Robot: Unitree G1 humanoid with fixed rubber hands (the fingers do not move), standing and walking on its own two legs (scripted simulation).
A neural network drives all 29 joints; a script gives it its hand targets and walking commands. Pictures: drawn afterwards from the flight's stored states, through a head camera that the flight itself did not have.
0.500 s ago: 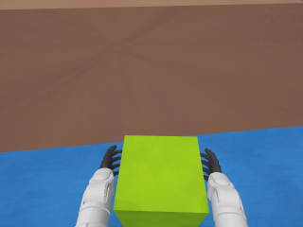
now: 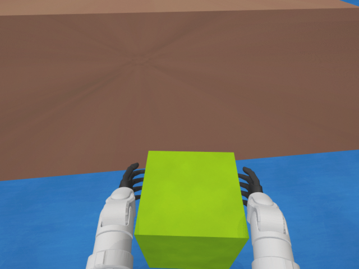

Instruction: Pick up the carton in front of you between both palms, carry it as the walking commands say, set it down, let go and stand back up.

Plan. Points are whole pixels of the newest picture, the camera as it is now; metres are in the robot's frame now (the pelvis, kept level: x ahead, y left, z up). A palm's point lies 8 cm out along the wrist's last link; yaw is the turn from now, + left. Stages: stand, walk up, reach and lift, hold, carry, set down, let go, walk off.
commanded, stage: reach and lift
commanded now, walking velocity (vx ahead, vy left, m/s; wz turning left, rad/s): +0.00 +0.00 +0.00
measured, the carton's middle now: (189, 212) +0.29 +0.00 -0.04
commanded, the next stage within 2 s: hold in 0.56 s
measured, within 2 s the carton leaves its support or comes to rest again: neither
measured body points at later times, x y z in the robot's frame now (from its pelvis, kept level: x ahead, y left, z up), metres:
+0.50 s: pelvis +0.02 +0.00 +0.01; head -0.02 +0.00 +0.45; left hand +0.32 +0.15 +0.03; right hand +0.32 -0.15 +0.03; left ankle +0.02 +0.13 -0.74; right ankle +0.02 -0.13 -0.74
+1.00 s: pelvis +0.01 +0.00 +0.00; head -0.04 +0.00 +0.45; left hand +0.31 +0.15 +0.05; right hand +0.31 -0.15 +0.05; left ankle +0.02 +0.13 -0.74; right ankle +0.02 -0.13 -0.74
